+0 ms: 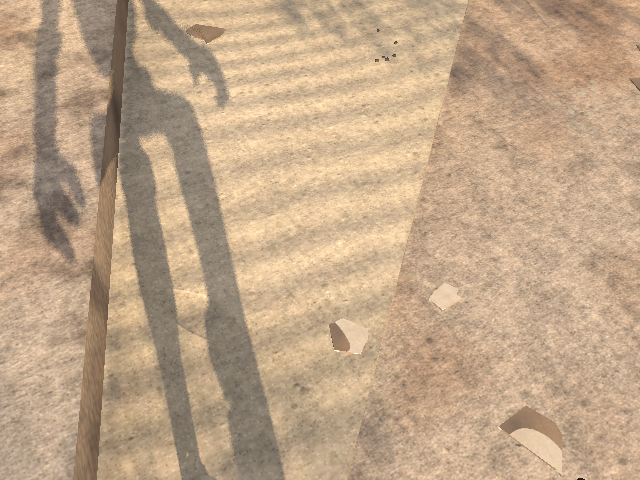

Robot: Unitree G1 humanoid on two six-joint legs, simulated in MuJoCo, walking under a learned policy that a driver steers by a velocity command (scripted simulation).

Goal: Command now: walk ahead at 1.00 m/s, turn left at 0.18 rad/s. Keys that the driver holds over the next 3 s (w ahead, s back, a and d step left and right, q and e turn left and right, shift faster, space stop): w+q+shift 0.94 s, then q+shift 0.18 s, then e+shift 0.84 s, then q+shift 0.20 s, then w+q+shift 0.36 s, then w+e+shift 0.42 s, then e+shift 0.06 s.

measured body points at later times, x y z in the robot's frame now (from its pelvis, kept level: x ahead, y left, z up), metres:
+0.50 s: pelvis +0.46 +0.10 +0.04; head +0.49 +0.12 +0.49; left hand +0.66 +0.37 +0.00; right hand +0.51 -0.19 -0.07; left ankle +0.32 +0.10 -0.69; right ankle +0.73 -0.01 -0.63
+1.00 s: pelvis +0.88 +0.29 +0.02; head +0.90 +0.31 +0.47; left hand +0.63 +0.42 -0.10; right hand +1.23 +0.36 -0.02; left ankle +0.95 +0.44 -0.66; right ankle +0.79 +0.05 -0.68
